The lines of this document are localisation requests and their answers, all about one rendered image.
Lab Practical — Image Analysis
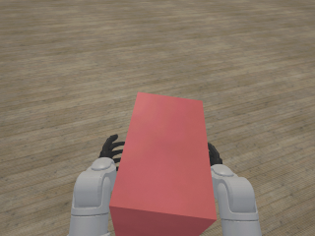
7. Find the right robot forearm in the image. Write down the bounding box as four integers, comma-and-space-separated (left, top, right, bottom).
211, 164, 262, 236

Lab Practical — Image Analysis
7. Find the robot left hand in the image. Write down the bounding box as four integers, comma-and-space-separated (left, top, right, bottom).
99, 134, 125, 171

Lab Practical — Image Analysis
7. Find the left robot forearm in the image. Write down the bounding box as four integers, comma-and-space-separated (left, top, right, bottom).
67, 157, 117, 236

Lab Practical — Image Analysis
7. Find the carton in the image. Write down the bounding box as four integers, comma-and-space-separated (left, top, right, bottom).
109, 91, 218, 236

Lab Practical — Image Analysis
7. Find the robot right hand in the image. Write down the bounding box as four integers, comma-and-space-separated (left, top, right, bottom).
208, 143, 222, 166

